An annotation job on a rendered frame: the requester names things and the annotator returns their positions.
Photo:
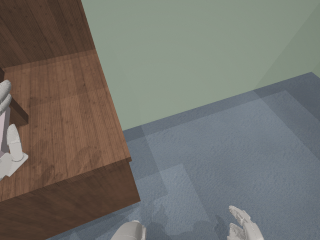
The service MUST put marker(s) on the robot right hand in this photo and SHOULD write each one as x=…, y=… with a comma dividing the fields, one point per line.
x=250, y=230

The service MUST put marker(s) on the counter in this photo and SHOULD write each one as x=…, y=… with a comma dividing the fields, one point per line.
x=78, y=160

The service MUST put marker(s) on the left robot thigh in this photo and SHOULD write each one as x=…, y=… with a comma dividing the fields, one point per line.
x=131, y=231

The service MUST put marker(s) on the tap lever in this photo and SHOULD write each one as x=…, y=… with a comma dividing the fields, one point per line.
x=4, y=125

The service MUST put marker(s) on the robot left hand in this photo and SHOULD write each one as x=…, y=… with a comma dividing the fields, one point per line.
x=10, y=162

